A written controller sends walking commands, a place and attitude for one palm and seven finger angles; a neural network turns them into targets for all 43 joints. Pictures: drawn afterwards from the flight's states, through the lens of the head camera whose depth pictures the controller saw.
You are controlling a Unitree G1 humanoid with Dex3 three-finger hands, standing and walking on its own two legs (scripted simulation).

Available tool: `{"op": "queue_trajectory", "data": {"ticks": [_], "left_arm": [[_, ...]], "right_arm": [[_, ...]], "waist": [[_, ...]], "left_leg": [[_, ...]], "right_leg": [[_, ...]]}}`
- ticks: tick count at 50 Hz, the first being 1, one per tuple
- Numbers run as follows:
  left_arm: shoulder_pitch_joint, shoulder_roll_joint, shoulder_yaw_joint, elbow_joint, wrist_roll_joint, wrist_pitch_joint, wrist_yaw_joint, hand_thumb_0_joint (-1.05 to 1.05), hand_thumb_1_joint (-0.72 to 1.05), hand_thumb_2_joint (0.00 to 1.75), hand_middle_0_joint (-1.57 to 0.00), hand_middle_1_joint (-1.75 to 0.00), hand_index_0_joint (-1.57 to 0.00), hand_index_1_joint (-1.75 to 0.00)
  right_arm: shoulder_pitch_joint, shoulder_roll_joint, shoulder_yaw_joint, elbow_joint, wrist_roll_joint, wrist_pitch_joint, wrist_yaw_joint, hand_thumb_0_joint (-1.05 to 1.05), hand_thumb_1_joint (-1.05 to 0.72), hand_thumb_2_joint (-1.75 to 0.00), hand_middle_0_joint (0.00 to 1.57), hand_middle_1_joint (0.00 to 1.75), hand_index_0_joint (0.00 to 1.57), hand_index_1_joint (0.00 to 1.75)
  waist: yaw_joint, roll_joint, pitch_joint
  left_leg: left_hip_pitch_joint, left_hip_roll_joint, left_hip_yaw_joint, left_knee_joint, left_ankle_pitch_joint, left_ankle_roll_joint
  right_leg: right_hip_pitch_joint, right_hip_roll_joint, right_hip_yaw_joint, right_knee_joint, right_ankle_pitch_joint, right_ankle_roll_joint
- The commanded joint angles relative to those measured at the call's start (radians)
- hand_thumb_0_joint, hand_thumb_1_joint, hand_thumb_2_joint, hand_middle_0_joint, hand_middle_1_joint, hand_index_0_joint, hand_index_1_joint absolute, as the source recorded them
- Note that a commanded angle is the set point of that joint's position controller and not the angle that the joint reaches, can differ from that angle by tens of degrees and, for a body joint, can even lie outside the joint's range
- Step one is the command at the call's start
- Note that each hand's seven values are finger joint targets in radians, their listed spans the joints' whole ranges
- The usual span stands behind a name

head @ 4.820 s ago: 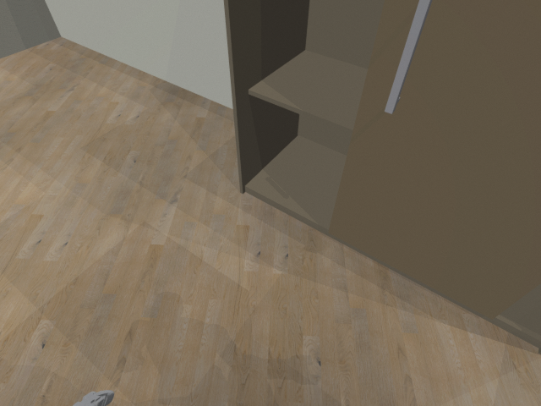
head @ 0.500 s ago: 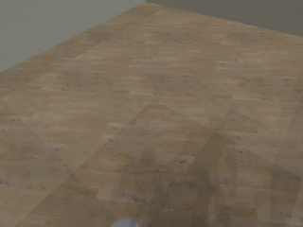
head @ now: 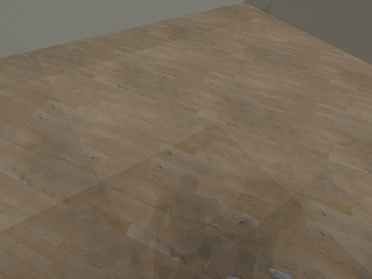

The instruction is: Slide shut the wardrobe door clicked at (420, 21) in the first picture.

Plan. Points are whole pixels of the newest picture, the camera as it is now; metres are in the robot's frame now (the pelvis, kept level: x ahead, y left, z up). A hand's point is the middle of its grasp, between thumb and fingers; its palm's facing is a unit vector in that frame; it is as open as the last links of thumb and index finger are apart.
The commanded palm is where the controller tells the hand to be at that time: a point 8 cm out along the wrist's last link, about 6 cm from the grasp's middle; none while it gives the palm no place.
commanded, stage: turn to face it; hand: right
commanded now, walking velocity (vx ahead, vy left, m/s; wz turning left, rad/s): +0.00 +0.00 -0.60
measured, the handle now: out of the picture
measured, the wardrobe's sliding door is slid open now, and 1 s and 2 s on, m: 0.49 0.49 0.49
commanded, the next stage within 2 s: none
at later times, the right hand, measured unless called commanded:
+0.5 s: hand out of the picture +0.02 -0.26 -0.16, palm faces +0.31 +0.92 -0.25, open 7.4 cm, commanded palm none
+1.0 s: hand out of the picture -0.07 -0.17 -0.16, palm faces +0.58 +0.78 -0.23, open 7.4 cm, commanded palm none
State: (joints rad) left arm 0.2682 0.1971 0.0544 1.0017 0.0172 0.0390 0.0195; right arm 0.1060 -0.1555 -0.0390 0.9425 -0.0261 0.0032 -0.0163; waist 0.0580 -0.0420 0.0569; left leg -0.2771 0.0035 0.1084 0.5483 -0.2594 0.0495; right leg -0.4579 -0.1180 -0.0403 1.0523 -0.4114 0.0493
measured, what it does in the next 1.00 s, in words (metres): steps on the spot, turning right: right foot, then left foot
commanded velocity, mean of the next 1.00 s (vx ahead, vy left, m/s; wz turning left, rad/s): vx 0.00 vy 0.00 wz -0.60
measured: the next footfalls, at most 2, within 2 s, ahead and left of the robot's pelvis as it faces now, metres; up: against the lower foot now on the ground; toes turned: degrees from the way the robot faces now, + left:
right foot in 0.18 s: +0.07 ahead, -0.13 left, +0.00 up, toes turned -15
left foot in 0.70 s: +0.09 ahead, +0.13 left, +0.00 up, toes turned -22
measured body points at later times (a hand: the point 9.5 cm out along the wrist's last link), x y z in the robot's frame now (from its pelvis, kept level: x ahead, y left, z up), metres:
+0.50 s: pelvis +0.01 -0.03 +0.01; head +0.04 -0.05 +0.46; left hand +0.12 +0.20 -0.13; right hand +0.01 -0.30 -0.14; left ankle +0.03 +0.15 -0.66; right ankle +0.03 -0.12 -0.73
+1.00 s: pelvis -0.01 +0.03 +0.00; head +0.02 +0.01 +0.45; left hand +0.22 +0.20 -0.13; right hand -0.10 -0.21 -0.14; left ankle +0.05 +0.15 -0.73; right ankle -0.08 -0.09 -0.69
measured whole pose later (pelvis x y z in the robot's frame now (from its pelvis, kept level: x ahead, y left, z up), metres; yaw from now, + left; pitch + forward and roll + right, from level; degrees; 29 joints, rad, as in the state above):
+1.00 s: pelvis -0.01 +0.03 +0.00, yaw -36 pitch -1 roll -1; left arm 0.16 0.27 0.09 0.92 0.02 0.09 -0.04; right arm 0.23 -0.19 -0.03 0.89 -0.03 0.01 -0.01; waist 0.00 0.01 0.08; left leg -0.21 0.15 0.19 0.55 -0.31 -0.04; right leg -0.42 -0.04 -0.05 0.88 -0.44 0.07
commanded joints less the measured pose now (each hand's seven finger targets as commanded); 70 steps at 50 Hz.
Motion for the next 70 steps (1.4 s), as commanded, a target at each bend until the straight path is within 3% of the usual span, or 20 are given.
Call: {"op": "queue_trajectory", "data": {"ticks": [1,5,8,10,11,16,26,32,33,34,35,38,40,48,52,53,54,55,59,70], "left_arm": [[0.065,0.02,-0.003,-0.022,-0.005,-0.01,-0.006,0.0,0.9,0.9,-0.2,-0.3,-0.2,-0.3],[0.011,0.028,0.006,-0.053,-0.006,-0.012,-0.016,0.0,0.9,0.9,-0.2,-0.3,-0.2,-0.3],[0.08,0.054,0.018,-0.051,-0.001,-0.019,-0.022,0.0,0.9,0.9,-0.2,-0.3,-0.2,-0.3],[0.139,0.2,0.049,-0.078,0.014,-0.027,-0.019,0.0,0.9,0.9,-0.2,-0.3,-0.2,-0.3],[0.16,0.207,0.055,-0.057,0.017,-0.031,-0.003,0.0,0.9,0.9,-0.2,-0.3,-0.2,-0.3],[0.018,0.151,0.039,-0.103,0.005,-0.051,0.006,0.0,0.9,0.9,-0.2,-0.3,-0.2,-0.3],[0.009,0.211,0.066,-0.115,0.008,-0.026,-0.009,0.0,0.9,0.9,-0.2,-0.3,-0.2,-0.3],[-0.092,0.224,0.081,-0.165,0.005,-0.005,-0.022,0.0,0.9,0.9,-0.2,-0.3,-0.2,-0.3],[-0.105,0.189,0.078,-0.177,-0.001,0.0,-0.026,0.0,0.9,0.9,-0.2,-0.3,-0.2,-0.3],[-0.086,0.113,0.067,-0.199,-0.008,0.002,-0.03,0.0,0.9,0.9,-0.2,-0.3,-0.2,-0.3],[-0.105,0.137,0.071,-0.214,0.009,-0.002,-0.03,0.0,0.9,0.9,-0.2,-0.3,-0.2,-0.3],[-0.091,0.152,0.073,-0.171,0.012,0.017,-0.049,0.0,0.9,0.9,-0.2,-0.3,-0.2,-0.3],[-0.065,0.134,0.065,-0.156,0.006,0.016,-0.054,0.0,0.9,0.9,-0.2,-0.3,-0.2,-0.3],[-0.205,0.115,0.038,-0.198,-0.006,0.009,-0.056,0.0,0.9,0.9,-0.2,-0.3,-0.2,-0.3],[-0.097,0.153,0.042,-0.177,-0.005,-0.011,-0.05,0.0,0.9,0.9,-0.2,-0.3,-0.2,-0.3],[-0.03,0.237,0.063,-0.166,-0.001,-0.022,-0.047,0.0,0.9,0.9,-0.2,-0.3,-0.2,-0.3],[0.036,0.347,0.092,-0.162,-0.001,-0.024,-0.043,0.0,0.9,0.9,-0.2,-0.3,-0.2,-0.3],[0.101,0.346,0.092,-0.126,-0.004,-0.023,-0.031,0.0,0.9,0.9,-0.2,-0.3,-0.2,-0.3],[-0.1,0.237,0.055,-0.173,0.003,-0.033,-0.012,0.0,0.9,0.9,-0.2,-0.3,-0.2,-0.3],[-0.067,0.242,0.068,-0.163,0.009,-0.018,-0.018,0.0,0.9,0.9,-0.2,-0.3,-0.2,-0.3]], "right_arm": [[0.061,-0.163,-0.033,-0.036,0.001,-0.013,-0.015,0.0,-0.9,-0.9,0.2,0.3,0.2,0.3],[0.077,-0.187,-0.05,-0.036,0.0,-0.006,-0.022,0.0,-0.9,-0.9,0.2,0.3,0.2,0.3],[0.074,-0.173,-0.057,-0.05,0.011,0.007,-0.02,0.0,-0.9,-0.9,0.2,0.3,0.2,0.3],[0.077,-0.086,-0.046,-0.106,0.018,0.019,-0.014,0.0,-0.9,-0.9,0.2,0.3,0.2,0.3],[0.025,-0.104,-0.047,-0.11,0.004,0.026,-0.019,0.0,-0.9,-0.9,0.2,0.3,0.2,0.3],[0.061,-0.113,-0.061,-0.07,0.008,0.016,0.0,0.0,-0.9,-0.9,0.2,0.3,0.2,0.3],[0.019,-0.134,-0.058,-0.106,0.016,0.027,-0.005,0.0,-0.9,-0.9,0.2,0.3,0.2,0.3],[0.173,-0.156,-0.061,-0.096,0.023,0.017,-0.013,0.0,-0.9,-0.9,0.2,0.3,0.2,0.3],[0.22,-0.2,-0.07,-0.089,0.016,0.011,-0.017,0.0,-0.9,-0.9,0.2,0.3,0.2,0.3],[0.222,-0.308,-0.089,-0.109,-0.005,0.0,-0.026,0.0,-0.9,-0.9,0.2,0.3,0.2,0.3],[0.154,-0.334,-0.076,-0.139,0.003,0.009,-0.024,0.0,-0.9,-0.9,0.2,0.3,0.2,0.3],[0.016,-0.231,-0.055,-0.164,0.005,-0.007,-0.019,0.0,-0.9,-0.9,0.2,0.3,0.2,0.3],[0.021,-0.206,-0.046,-0.163,0.001,-0.013,-0.019,0.0,-0.9,-0.9,0.2,0.3,0.2,0.3],[0.176,-0.286,-0.063,-0.111,-0.006,-0.003,-0.013,0.0,-0.9,-0.9,0.2,0.3,0.2,0.3],[0.158,-0.29,-0.074,-0.105,0.005,0.01,-0.009,0.0,-0.9,-0.9,0.2,0.3,0.2,0.3],[0.167,-0.255,-0.071,-0.122,0.013,0.016,-0.003,0.0,-0.9,-0.9,0.2,0.3,0.2,0.3],[0.127,-0.181,-0.05,-0.167,0.014,0.017,0.004,0.0,-0.9,-0.9,0.2,0.3,0.2,0.3],[0.06,-0.194,-0.047,-0.178,0.004,0.031,-0.007,0.0,-0.9,-0.9,0.2,0.3,0.2,0.3],[0.082,-0.191,-0.062,-0.122,0.01,0.024,0.008,0.0,-0.9,-0.9,0.2,0.3,0.2,0.3],[0.04,-0.167,-0.05,-0.163,0.018,0.023,-0.003,0.0,-0.9,-0.9,0.2,0.3,0.2,0.3]], "waist": [[-0.051,0.194,-0.038],[-0.063,0.175,-0.02],[-0.026,0.077,-0.057],[0.003,-0.303,-0.057],[0.026,-0.25,-0.089],[-0.037,-0.063,-0.134],[-0.009,-0.109,-0.113],[-0.078,-0.115,-0.131],[-0.104,-0.022,-0.12],[-0.11,0.282,-0.103],[-0.095,0.311,-0.059],[-0.023,0.232,0.03],[-0.016,0.232,0.019],[-0.107,0.273,-0.047],[-0.051,0.217,-0.122],[-0.014,0.012,-0.182],[0.024,-0.287,-0.185],[0.059,-0.211,-0.203],[-0.039,-0.119,-0.109],[-0.024,-0.104,-0.109]], "left_leg": [[0.032,0.267,-0.114,-0.228,0.326,0.113],[0.051,0.318,-0.096,-0.175,0.346,0.106],[-0.017,0.279,-0.009,-0.013,0.197,0.012],[-0.259,0.071,0.054,0.385,-0.373,-0.108],[-0.29,0.065,-0.062,0.559,-0.366,-0.098],[-0.302,0.084,-0.116,0.595,-0.128,-0.121],[-0.219,0.046,-0.113,0.353,-0.177,-0.137],[0.126,0.0,-0.084,-0.035,-0.044,-0.101],[0.255,0.071,-0.14,-0.189,-0.038,-0.073],[0.314,0.367,-0.474,-0.365,-0.234,0.026],[0.121,0.503,-0.525,-0.387,-0.234,0.091],[-0.03,0.332,-0.271,-0.31,-0.035,0.052],[0.024,0.296,-0.15,-0.252,0.152,0.044],[0.173,0.357,-0.07,-0.155,0.409,0.071],[0.114,0.332,0.024,0.043,0.399,-0.02],[-0.063,0.269,0.071,0.237,0.196,-0.084],[-0.341,0.144,0.064,0.46,-0.383,-0.155],[-0.354,0.138,-0.057,0.576,-0.394,-0.14],[-0.305,0.128,-0.107,0.615,-0.153,-0.14],[-0.163,0.042,-0.111,0.284,-0.173,-0.134]], "right_leg": [[0.059,0.032,-0.037,-0.163,0.002,0.006],[0.08,0.033,-0.062,-0.281,0.018,0.004],[0.24,0.021,-0.047,-0.531,0.239,-0.019],[0.293,-0.32,0.437,-0.745,0.617,-0.225],[0.289,-0.311,0.485,-0.772,0.538,-0.25],[0.333,-0.143,0.251,-0.717,0.582,-0.2],[0.305,-0.111,0.37,-0.727,0.407,-0.224],[0.078,-0.03,0.411,-0.673,0.241,-0.163],[-0.056,0.036,0.363,-0.59,0.113,-0.109],[-0.245,0.174,0.166,-0.303,-0.072,-0.02],[-0.226,0.168,0.112,-0.082,-0.149,-0.009],[-0.161,0.097,0.09,0.157,0.012,-0.002],[-0.143,0.089,0.047,0.146,0.049,0.018],[-0.011,0.095,-0.057,-0.22,-0.04,0.022],[0.242,0.103,-0.071,-0.586,0.174,-0.007],[0.44,-0.026,0.095,-0.659,0.383,-0.061],[0.555,-0.288,0.413,-0.663,0.791,-0.183],[0.496,-0.307,0.428,-0.67,0.757,-0.234],[0.317,-0.132,0.267,-0.692,0.557,-0.195],[0.284,-0.092,0.406,-0.689,0.475,-0.225]]}}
